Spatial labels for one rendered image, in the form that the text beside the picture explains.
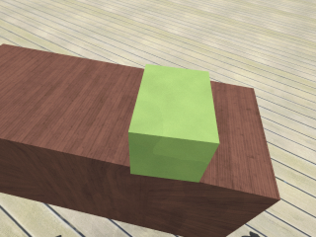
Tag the carton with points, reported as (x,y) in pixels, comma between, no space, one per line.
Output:
(173,130)

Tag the pedestal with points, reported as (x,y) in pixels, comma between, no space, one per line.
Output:
(64,123)

